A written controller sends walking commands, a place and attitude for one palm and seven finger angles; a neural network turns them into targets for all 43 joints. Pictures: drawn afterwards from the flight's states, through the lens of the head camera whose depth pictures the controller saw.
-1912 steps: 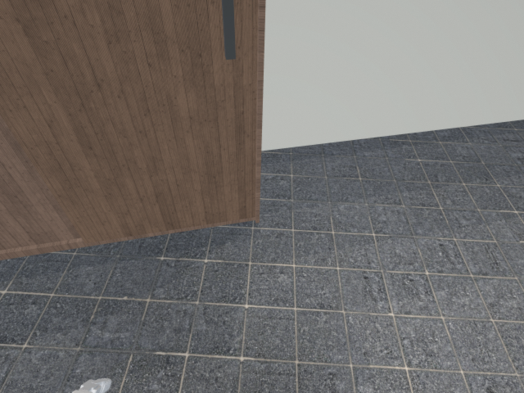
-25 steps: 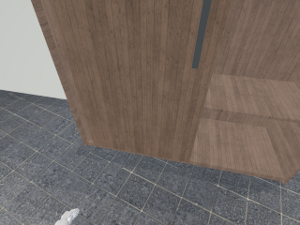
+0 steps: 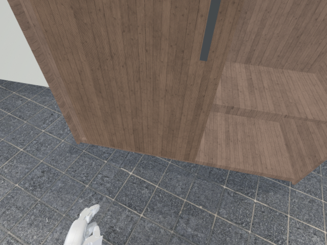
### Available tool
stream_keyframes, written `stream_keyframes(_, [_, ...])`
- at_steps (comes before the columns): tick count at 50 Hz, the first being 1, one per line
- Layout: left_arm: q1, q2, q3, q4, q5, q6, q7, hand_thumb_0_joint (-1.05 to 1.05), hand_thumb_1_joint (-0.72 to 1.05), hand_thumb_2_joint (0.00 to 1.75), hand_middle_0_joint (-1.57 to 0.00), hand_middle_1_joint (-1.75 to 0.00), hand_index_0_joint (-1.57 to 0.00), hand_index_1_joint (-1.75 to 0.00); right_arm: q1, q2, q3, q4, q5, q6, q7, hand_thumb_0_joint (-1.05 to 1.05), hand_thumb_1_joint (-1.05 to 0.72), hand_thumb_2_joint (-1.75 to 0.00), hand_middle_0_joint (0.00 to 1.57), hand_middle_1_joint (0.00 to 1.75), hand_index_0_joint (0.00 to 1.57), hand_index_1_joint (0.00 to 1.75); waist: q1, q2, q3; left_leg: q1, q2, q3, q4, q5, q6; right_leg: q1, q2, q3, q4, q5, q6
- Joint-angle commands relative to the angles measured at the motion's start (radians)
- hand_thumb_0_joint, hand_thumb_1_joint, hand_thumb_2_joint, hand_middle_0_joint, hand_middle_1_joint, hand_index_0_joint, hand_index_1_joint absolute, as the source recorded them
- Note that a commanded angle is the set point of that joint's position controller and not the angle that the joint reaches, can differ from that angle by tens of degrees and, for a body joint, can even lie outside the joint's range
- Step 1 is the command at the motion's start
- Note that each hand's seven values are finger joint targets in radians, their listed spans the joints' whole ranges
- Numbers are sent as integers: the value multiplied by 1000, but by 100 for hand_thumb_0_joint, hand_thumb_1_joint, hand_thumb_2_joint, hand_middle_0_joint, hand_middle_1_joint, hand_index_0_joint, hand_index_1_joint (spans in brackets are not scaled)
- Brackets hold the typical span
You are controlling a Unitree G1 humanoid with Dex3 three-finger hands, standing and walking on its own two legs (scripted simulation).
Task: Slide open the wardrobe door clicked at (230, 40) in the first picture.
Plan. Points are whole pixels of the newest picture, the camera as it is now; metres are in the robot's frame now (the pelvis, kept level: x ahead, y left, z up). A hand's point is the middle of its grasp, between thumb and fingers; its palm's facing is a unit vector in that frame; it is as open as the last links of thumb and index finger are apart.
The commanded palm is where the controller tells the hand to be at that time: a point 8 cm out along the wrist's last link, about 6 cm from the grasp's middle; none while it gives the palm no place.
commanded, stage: stop stepping back and stand still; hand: right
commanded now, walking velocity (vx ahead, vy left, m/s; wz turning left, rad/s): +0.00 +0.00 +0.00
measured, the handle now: (212, 14) +0.75 -0.11 +0.24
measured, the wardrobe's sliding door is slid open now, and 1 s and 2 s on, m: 0.67 0.67 0.67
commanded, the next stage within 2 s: let the arm hang, fingers relaxed in 0.26 s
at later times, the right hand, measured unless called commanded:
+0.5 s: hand (290, 226) +0.19 -0.28 -0.01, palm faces +0.11 +0.87 -0.47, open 7.4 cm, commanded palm none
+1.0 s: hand out of the picture -0.08 -0.24 -0.16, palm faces +0.01 +0.97 -0.26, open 7.3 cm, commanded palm none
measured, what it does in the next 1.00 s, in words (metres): shifts its weight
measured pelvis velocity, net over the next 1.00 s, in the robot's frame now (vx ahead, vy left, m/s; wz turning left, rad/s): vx -0.05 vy -0.03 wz -0.02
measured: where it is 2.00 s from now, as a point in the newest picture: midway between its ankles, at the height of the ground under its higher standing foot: outside the picture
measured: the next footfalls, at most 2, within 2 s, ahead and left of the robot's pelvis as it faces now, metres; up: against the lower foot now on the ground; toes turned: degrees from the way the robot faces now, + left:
none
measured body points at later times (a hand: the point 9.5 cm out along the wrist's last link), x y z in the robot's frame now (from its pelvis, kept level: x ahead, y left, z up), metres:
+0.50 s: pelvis -0.02 -0.03 +0.00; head -0.01 +0.00 +0.45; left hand +0.15 +0.24 -0.11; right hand +0.18 -0.32 +0.02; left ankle -0.04 +0.09 -0.73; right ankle +0.00 -0.13 -0.73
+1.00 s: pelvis -0.05 -0.03 +0.01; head -0.04 -0.03 +0.46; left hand -0.05 +0.20 -0.15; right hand -0.08 -0.29 -0.14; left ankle -0.04 +0.09 -0.73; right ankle +0.00 -0.13 -0.73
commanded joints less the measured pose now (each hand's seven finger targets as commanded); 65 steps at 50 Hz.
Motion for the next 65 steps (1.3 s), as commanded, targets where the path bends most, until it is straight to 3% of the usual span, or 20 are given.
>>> stream_keyframes(1, [-92, 128, 52, -155, 5, -53, 32, 0, 90, 90, -20, -30, -20, -30, -125, -202, -113, -225, 3, -54, -19, 0, -90, -90, 20, 30, 20, 30, 17, 56, -162, 93, 104, -77, 47, 649, -37, 167, -57, 57, -202, 580, -41])
stream_keyframes(2, [-96, 139, 57, -162, 4, -53, 35, 0, 90, 90, -20, -30, -20, -30, -158, -215, -114, -276, 0, -60, -21, 0, -90, -90, 20, 30, 20, 30, 7, -27, -190, 21, 67, -59, 60, 514, -55, 247, -111, 115, -183, 713, -62])
stream_keyframes(3, [-103, 142, 59, -166, 3, -56, 38, 0, 90, 90, -20, -30, -20, -30, -167, -234, -121, -293, -4, -61, -20, 0, -90, -90, 20, 30, 20, 30, -1, -105, -172, -29, 52, -61, 42, 358, -57, 270, -139, 133, -186, 735, -71])
stream_keyframes(5, [-95, 122, 45, -168, 6, -56, 30, 0, 90, 90, -20, -30, -20, -30, -142, -221, -115, -310, -14, -60, -22, 0, -90, -90, 20, 30, 20, 30, 2, -181, -120, -10, 32, -39, -11, 316, -45, 223, -123, 120, -184, 787, -65])
stream_keyframes(11, [-73, 128, 57, -186, -3, -38, 12, 0, 90, 90, -20, -30, -20, -30, 19, -202, -149, -258, 5, -62, -23, 0, -90, -90, 20, 30, 20, 30, 16, -49, -194, 179, 95, -95, -46, 734, -14, 97, -52, 28, -102, 659, -8])
stream_keyframes(14, [-72, 127, 60, -194, -7, -19, 12, 0, 90, 90, -20, -30, -20, -30, 89, -192, -159, -209, 19, -55, -19, 0, -90, -90, 20, 30, 20, 30, 19, -16, -199, 168, 98, -100, -52, 729, -19, 87, -54, 28, -119, 616, -5])
stream_keyframes(17, [-85, 133, 59, -201, -7, -7, 23, 0, 90, 90, -20, -30, -20, -30, 82, -196, -160, -193, 24, -50, -15, 0, -90, -90, 20, 30, 20, 30, 17, -34, -171, 127, 70, -78, -69, 580, -37, 77, -73, 53, -174, 557, -13])
stream_keyframes(18, [-187, 245, 87, -36, -33, -64, -62, 0, 90, 90, -20, -30, -20, -30, -115, -17, 333, 493, -44, 86, 95, 0, -90, -90, 20, 30, 20, 30, 62, -15, -85, -56, 132, -19, 30, 571, -14, 74, -86, 47, -75, 613, -4])
stream_keyframes(19, [-117, 315, 107, -13, -10, -11, -63, 0, 90, 90, -20, -30, -20, -30, -164, -46, 302, 537, -60, 174, 133, 0, -90, -90, 20, 30, 20, 30, 39, -46, -117, -77, 143, -61, 9, 416, -18, 55, -110, 79, -107, 539, -18])
stream_keyframes(21, [-110, 286, 91, -13, 4, 29, -54, 0, 90, 90, -20, -30, -20, -30, -189, -30, 309, 596, -70, 203, 154, 0, -90, -90, 20, 30, 20, 30, 20, -42, -79, -82, 105, -43, 19, 184, -32, -56, -135, 128, -163, 328, -60])
stream_keyframes(22, [-120, 280, 75, -13, 9, 46, -53, 0, 90, 90, -20, -30, -20, -30, -226, -39, 316, 653, -70, 202, 161, 0, -90, -90, 20, 30, 20, 30, 9, 2, -48, -72, 96, -44, 16, 126, -31, -110, -133, 154, -194, 263, -73])
stream_keyframes(25, [-110, 267, 58, 10, 22, 69, -47, 0, 90, 90, -20, -30, -20, -30, -293, -62, 341, 828, -74, 194, 160, 0, -90, -90, 20, 30, 20, 30, 10, 206, -105, -20, 146, -98, -51, 252, -2, -40, -73, 138, -141, 304, -52])
stream_keyframes(27, [-90, 245, 55, 53, 30, 88, -43, 0, 90, 90, -20, -30, -20, -30, -334, -49, 357, 958, -72, 201, 154, 0, -90, -90, 20, 30, 20, 30, 22, 243, -94, -68, 178, -130, -81, 254, 19, 22, -40, 114, -116, 284, -40])
stream_keyframes(29, [-73, 215, 40, 97, 34, 107, -43, 0, 90, 90, -20, -30, -20, -30, -353, -27, 382, 1057, -65, 215, 148, 0, -90, -90, 20, 30, 20, 30, 31, 124, -63, -97, 172, -131, -105, 163, 14, 48, -34, 110, -147, 256, -32])
stream_keyframes(32, [-81, 195, 29, 155, 35, 118, -41, 0, 90, 90, -20, -30, -20, -30, -331, -5, 396, 1189, -61, 222, 145, 0, -90, -90, 20, 30, 20, 30, 19, -62, -21, -62, 129, -123, -143, 51, -10, 11, -44, 128, -237, 162, -36])
stream_keyframes(37, [-20, 150, 31, 246, 32, 125, -26, 0, 90, 90, -20, -30, -20, -30, -284, 27, 392, 1353, -57, 215, 141, 0, -90, -90, 20, 30, 20, 30, 19, -157, -23, -17, 127, -124, -205, 23, 4, 4, -40, 118, -259, 55, -28])
stream_keyframes(43, [53, 150, 43, 319, 25, 128, -17, 0, 90, 90, -20, -30, -20, -30, -273, 44, 396, 1461, -58, 211, 140, 0, -90, -90, 20, 30, 20, 30, 25, -12, 26, -48, 116, -108, -240, -18, 3, 9, -54, 131, -289, 4, -35])
stream_keyframes(49, [84, 133, 43, 372, 27, 123, -16, 0, 90, 90, -20, -30, -20, -30, -256, 64, 397, 1519, -59, 212, 136, 0, -90, -90, 20, 30, 20, 30, 19, 50, 57, -54, 115, -98, -233, -19, -5, 1, -59, 134, -326, -7, -43])
stream_keyframes(59, [66, 121, 42, 412, 27, 115, -18, 0, 90, 90, -20, -30, -20, -30, -275, 69, 396, 1540, -61, 214, 131, 0, -90, -90, 20, 30, 20, 30, 13, 2, 96, -44, 106, -87, -209, 22, -18, -19, -68, 150, -385, -26, -44])
stream_keyframes(65, [47, 130, 45, 415, 27, 106, -19, 0, 90, 90, -20, -30, -20, -30, -288, 65, 391, 1540, -62, 207, 133, 0, -90, -90, 20, 30, 20, 30, 8, 6, 60, 2, 114, -86, -206, 84, -19, -7, -65, 150, -390, 30, -45])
